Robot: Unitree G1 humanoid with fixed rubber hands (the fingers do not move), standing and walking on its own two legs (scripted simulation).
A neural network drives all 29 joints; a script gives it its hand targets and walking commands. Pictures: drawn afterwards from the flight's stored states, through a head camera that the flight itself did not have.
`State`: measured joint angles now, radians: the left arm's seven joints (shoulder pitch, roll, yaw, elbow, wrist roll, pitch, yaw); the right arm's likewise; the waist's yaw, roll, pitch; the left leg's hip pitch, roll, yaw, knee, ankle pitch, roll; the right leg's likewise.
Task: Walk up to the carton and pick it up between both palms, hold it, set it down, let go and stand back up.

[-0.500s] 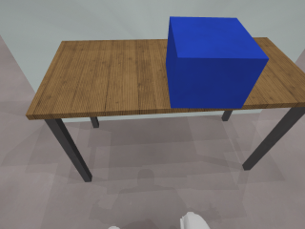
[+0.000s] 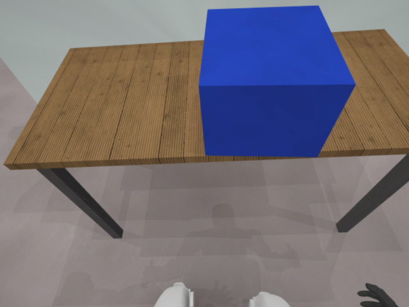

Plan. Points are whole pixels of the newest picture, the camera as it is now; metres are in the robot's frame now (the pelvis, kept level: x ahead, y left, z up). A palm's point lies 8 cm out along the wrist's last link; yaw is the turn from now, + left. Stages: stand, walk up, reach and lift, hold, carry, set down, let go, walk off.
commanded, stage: walk up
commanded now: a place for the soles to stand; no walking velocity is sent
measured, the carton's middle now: (261, 81) +0.61 -0.11 +0.08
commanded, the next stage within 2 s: none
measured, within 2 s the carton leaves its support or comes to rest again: neither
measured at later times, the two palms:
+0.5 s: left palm out of the picture +0.10 +0.35 -0.07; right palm out of the picture +0.09 -0.28 -0.09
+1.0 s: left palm out of the picture +0.08 +0.35 -0.06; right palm (369, 301) +0.16 -0.26 -0.06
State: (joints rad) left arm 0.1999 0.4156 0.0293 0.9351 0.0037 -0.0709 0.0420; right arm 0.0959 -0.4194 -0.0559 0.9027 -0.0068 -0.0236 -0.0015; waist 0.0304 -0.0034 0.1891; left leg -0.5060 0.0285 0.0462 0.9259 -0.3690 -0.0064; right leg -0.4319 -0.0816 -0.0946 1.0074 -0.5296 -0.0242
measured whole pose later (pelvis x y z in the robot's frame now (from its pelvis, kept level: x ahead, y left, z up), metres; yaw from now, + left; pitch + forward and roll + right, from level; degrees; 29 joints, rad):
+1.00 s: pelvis +0.02 +0.03 +0.05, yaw +4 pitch -2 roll -1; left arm 0.06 0.37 0.02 1.11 0.01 -0.04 0.01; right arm 0.01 -0.36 -0.05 1.05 0.00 0.02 0.02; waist 0.02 0.03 0.14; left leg -0.30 -0.01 -0.02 0.54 -0.20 0.02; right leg -0.16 -0.06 -0.13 0.52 -0.31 0.02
